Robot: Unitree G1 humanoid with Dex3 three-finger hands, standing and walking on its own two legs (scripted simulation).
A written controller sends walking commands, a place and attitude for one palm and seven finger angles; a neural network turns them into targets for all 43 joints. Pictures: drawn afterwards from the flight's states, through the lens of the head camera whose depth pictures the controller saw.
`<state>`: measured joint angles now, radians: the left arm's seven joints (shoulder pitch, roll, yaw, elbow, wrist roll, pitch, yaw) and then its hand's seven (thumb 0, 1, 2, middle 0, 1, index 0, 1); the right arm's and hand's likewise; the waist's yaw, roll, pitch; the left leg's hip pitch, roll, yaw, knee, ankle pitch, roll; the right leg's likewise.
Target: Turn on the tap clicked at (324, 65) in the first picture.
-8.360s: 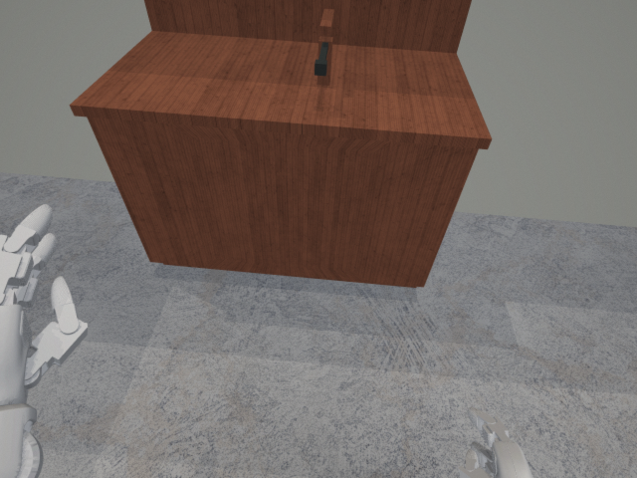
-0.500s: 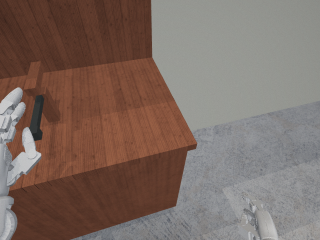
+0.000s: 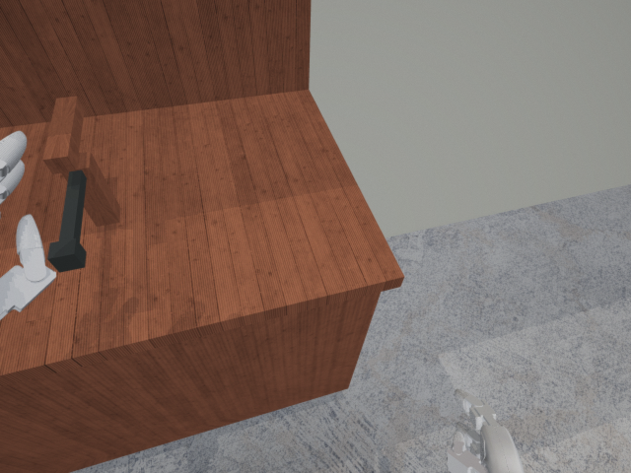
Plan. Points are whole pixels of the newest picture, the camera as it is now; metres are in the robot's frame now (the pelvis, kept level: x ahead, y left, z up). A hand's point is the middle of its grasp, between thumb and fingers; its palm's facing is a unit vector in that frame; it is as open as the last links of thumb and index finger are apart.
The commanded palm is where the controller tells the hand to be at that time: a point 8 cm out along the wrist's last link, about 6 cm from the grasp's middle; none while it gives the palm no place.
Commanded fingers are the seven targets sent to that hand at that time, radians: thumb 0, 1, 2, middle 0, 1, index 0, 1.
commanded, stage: come to a stop and stand still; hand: left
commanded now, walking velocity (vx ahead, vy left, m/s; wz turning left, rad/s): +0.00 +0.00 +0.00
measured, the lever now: (67, 255) +0.31 +0.34 +0.09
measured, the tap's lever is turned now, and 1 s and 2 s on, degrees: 0 0 0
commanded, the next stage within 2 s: look again from close up in 1.12 s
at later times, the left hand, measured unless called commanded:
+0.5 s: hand out of the picture +0.14 +0.28 +0.19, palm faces +0.46 -0.84 -0.28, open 7.5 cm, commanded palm +0.07 +0.30 +0.18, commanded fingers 0.00 0.90 0.90 -0.20 -0.30 -0.20 -0.30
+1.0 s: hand out of the picture +0.11 +0.30 +0.18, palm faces +0.36 -0.84 -0.41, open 7.4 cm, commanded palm +0.05 +0.33 +0.18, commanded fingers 0.00 0.90 0.90 -0.20 -0.30 -0.20 -0.30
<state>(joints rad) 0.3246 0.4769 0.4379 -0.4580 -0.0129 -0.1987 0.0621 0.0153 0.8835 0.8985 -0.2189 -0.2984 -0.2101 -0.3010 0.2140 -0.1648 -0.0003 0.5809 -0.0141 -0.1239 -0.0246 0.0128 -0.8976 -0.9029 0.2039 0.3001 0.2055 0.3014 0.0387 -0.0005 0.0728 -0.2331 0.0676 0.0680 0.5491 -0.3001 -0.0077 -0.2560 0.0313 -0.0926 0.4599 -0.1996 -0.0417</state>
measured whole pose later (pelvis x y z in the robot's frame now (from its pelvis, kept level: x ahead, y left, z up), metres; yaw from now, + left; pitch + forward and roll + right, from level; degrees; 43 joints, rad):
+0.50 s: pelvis -0.09 +0.02 -0.01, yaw +0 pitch -5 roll -1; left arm 0.24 0.37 0.38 -0.39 -0.03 -0.21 0.10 0.02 0.89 0.90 -0.21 -0.30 -0.20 -0.30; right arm 0.27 -0.17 0.02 0.58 0.01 -0.17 -0.01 0.01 -0.90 -0.90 0.20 0.30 0.20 0.30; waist 0.03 -0.05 0.05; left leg -0.28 0.00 0.04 0.55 -0.21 0.04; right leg -0.26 0.02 -0.03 0.60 -0.33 0.01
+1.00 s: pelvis -0.12 +0.06 +0.00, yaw -2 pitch -1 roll -2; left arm 0.41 0.39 0.39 -0.48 -0.02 -0.23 0.09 0.01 0.89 0.90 -0.21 -0.30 -0.20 -0.30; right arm 0.22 -0.17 0.02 0.60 -0.01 -0.15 0.01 0.01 -0.90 -0.90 0.20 0.30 0.21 0.30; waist 0.01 -0.01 0.05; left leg -0.27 -0.04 0.03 0.44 -0.15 0.05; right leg -0.14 0.04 -0.02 0.37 -0.21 -0.01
